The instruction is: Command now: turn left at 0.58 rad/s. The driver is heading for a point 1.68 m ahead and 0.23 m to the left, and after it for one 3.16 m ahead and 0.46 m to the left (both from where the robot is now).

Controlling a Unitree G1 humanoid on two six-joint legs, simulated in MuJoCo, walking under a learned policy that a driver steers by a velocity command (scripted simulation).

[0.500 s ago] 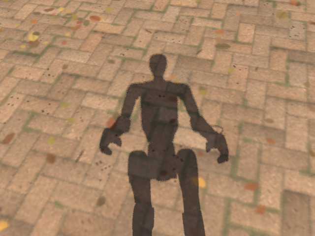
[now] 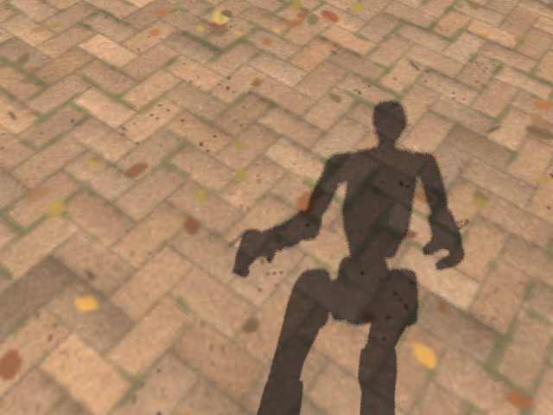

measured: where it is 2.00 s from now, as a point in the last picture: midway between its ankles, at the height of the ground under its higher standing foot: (161, 324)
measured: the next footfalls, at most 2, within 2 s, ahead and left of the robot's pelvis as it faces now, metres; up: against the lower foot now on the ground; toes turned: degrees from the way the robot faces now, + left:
right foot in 0.36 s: +0.09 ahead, -0.13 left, +0.00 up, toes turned +18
left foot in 0.78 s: +0.05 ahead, +0.15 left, +0.00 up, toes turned +26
